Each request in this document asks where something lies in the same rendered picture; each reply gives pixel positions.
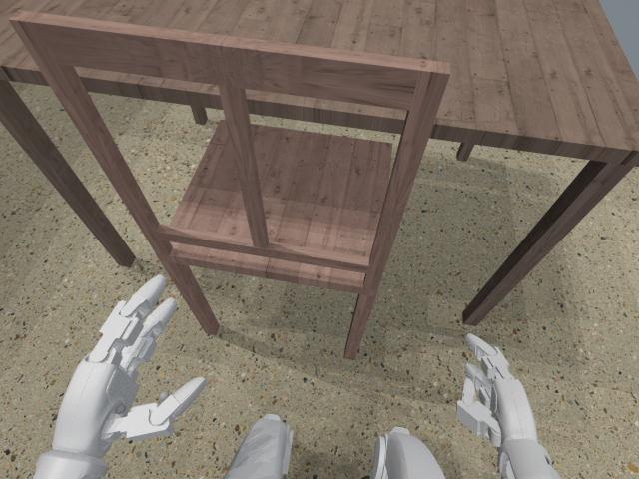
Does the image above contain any right robot thigh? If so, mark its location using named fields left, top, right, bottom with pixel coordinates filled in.
left=372, top=432, right=446, bottom=479

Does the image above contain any robot left shin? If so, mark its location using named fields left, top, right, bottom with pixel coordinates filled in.
left=250, top=414, right=281, bottom=428

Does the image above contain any robot left forearm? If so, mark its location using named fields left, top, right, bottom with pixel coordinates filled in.
left=33, top=450, right=109, bottom=479

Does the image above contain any robot right forearm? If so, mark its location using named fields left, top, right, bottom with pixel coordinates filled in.
left=497, top=439, right=561, bottom=479

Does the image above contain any table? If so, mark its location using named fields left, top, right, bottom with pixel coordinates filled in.
left=0, top=0, right=639, bottom=326

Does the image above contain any robot right hand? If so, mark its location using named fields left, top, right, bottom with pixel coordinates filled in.
left=456, top=333, right=538, bottom=451

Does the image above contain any chair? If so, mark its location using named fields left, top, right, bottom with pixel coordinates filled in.
left=8, top=10, right=450, bottom=360

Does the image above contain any robot left hand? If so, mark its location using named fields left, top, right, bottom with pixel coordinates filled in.
left=52, top=274, right=207, bottom=459

